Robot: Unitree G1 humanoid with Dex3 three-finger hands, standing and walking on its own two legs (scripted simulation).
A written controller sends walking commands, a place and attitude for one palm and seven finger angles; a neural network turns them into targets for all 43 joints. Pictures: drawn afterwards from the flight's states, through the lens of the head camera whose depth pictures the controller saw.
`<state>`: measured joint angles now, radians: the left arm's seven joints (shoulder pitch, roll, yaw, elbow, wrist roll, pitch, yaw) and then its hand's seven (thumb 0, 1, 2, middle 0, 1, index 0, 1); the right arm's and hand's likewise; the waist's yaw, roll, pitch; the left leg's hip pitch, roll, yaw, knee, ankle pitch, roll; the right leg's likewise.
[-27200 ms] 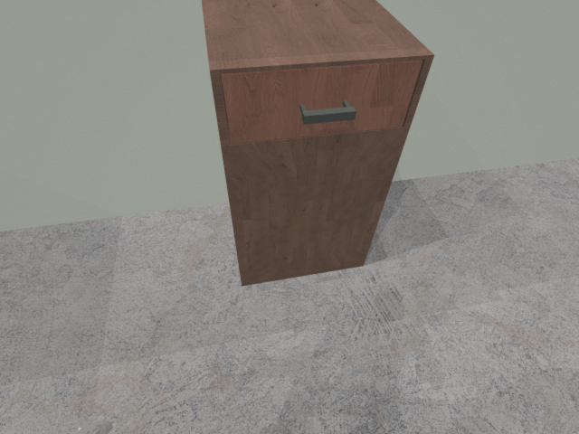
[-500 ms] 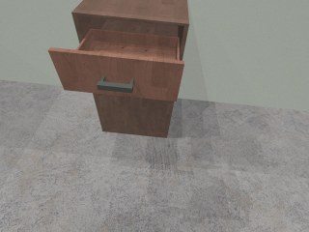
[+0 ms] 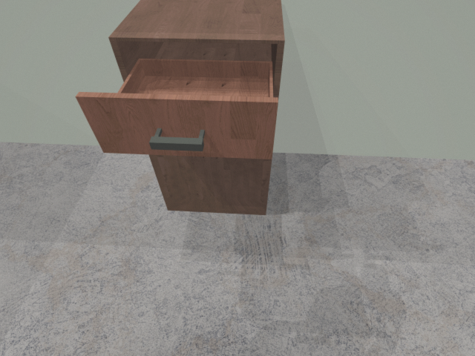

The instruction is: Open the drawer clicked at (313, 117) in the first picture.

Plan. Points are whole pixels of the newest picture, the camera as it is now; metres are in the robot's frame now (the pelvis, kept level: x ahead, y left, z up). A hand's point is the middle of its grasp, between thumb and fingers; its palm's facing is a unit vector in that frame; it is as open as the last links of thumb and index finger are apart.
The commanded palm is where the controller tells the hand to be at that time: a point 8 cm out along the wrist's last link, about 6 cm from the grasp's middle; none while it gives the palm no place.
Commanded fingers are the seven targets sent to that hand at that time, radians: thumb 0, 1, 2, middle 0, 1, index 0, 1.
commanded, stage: let the arm hang, fingers relaxed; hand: left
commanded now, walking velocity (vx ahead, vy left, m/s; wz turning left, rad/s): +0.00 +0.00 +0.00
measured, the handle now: (178, 138) +0.58 +0.18 +0.01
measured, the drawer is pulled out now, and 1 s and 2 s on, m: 0.29 0.29 0.29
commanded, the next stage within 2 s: look to check the result in 0.28 s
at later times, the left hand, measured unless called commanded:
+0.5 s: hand out of the picture +0.00 +0.15 -0.17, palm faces +0.03 -0.98 -0.17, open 7.3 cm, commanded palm none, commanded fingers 0.00 0.90 0.90 -0.20 -0.30 -0.20 -0.30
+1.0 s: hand out of the picture +0.02 +0.15 -0.17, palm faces +0.03 -0.98 -0.18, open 7.3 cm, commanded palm none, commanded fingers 0.00 0.90 0.90 -0.20 -0.30 -0.20 -0.30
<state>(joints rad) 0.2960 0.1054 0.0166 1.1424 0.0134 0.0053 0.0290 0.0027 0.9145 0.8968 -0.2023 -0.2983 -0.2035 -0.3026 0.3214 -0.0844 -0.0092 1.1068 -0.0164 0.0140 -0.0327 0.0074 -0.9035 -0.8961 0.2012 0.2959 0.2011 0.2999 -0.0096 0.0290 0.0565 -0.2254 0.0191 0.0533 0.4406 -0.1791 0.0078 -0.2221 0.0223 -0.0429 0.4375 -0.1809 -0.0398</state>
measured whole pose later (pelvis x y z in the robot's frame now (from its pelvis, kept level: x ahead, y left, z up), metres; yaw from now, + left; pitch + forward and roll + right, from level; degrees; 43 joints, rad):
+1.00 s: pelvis +0.02 -0.01 +0.00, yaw -1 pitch -2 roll +0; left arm 0.27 0.11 0.02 1.15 0.01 0.00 0.04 0.00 0.91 0.90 -0.20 -0.30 -0.20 -0.30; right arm 0.29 -0.10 -0.02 1.13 -0.01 0.01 -0.04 0.01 -0.91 -0.90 0.20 0.30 0.20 0.30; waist -0.01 0.02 0.07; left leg -0.18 0.04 0.06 0.42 -0.20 -0.01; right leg -0.17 0.04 -0.04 0.40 -0.20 -0.05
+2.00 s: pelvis +0.01 +0.06 +0.00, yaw -1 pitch -3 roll +0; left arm 0.36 0.13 -0.02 1.12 0.02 -0.01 0.04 0.00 0.91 0.90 -0.20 -0.30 -0.20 -0.30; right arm 0.28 -0.14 -0.01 1.14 -0.01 -0.01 -0.01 0.01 -0.90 -0.90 0.20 0.30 0.20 0.30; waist 0.00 -0.01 0.03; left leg -0.19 -0.05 0.11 0.41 -0.18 0.09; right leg -0.20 -0.05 0.01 0.43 -0.18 0.04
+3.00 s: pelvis +0.04 +0.00 +0.00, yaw -2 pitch -1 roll +0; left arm 0.45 0.09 0.04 1.10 0.03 -0.02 0.02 0.00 0.91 0.90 -0.20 -0.30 -0.20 -0.30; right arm 0.33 -0.15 -0.05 1.12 -0.02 0.00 -0.02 0.01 -0.90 -0.90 0.20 0.30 0.20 0.30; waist 0.01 0.01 0.00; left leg -0.31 0.03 0.07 0.75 -0.41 0.04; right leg -0.23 0.04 -0.02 0.50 -0.27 -0.05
